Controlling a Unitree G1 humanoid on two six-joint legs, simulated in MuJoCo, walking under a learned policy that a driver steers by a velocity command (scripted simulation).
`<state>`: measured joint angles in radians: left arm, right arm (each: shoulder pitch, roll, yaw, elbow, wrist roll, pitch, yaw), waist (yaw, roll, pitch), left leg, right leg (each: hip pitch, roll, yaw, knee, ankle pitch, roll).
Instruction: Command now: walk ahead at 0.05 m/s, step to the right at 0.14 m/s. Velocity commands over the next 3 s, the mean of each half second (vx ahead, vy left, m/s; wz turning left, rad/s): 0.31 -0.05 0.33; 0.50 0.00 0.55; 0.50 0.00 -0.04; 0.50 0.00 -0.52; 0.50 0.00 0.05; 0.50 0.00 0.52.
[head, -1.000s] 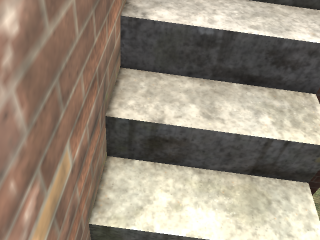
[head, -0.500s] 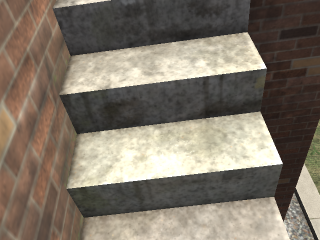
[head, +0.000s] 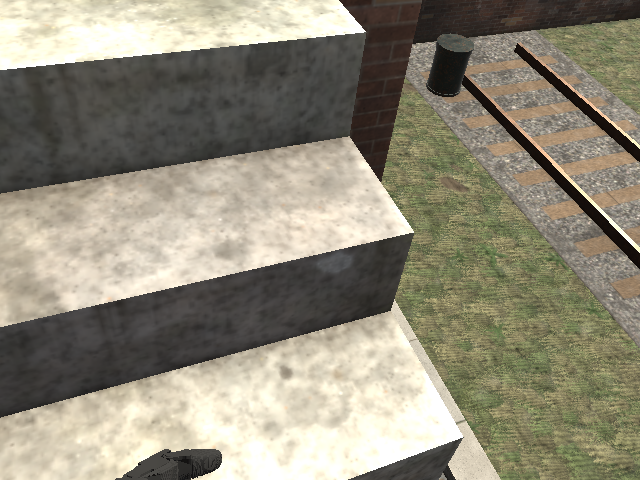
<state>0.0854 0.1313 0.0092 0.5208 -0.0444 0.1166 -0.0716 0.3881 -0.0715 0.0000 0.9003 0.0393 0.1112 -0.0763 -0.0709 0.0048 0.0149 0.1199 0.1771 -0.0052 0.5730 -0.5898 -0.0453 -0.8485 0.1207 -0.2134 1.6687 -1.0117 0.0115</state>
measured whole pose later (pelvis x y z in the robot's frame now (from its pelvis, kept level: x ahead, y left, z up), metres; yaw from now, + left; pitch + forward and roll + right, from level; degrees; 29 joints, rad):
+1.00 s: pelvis -0.28 -0.13 -0.17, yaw +30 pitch +2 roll -1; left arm 0.05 0.06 -0.09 0.56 -0.04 0.03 0.01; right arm 0.55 -0.14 0.01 0.83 -0.03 -0.02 -0.09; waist -0.15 -0.01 -0.04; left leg -0.18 -0.07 -0.01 0.53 -0.53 0.13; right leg -1.02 -0.11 0.00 1.90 -0.24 0.19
